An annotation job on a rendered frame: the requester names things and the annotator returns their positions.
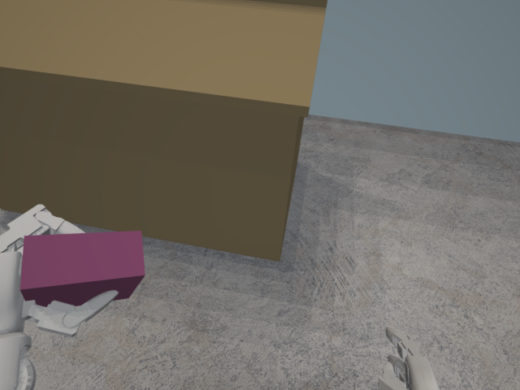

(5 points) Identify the left robot forearm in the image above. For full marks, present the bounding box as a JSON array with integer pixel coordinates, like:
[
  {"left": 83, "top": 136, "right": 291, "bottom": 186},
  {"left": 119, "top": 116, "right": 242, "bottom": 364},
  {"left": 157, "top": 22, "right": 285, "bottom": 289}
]
[{"left": 0, "top": 332, "right": 36, "bottom": 390}]

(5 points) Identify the robot right hand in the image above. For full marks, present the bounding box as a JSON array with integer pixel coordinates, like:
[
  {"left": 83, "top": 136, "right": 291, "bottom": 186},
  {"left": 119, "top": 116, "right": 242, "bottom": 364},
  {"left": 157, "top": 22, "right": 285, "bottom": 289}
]
[{"left": 378, "top": 327, "right": 440, "bottom": 390}]

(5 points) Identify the table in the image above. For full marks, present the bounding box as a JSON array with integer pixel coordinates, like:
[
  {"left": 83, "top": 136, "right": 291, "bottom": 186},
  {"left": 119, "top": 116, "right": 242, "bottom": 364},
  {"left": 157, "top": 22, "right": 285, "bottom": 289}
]
[{"left": 0, "top": 0, "right": 327, "bottom": 262}]

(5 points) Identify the robot left hand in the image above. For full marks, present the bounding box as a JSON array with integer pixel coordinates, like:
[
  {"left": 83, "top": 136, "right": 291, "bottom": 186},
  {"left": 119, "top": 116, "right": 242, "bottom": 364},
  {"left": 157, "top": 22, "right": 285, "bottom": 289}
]
[{"left": 0, "top": 204, "right": 119, "bottom": 337}]

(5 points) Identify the sponge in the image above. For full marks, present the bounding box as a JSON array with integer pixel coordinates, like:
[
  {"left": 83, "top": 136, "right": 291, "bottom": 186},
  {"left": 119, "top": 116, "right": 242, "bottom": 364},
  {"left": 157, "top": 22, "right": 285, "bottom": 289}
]
[{"left": 20, "top": 231, "right": 145, "bottom": 307}]

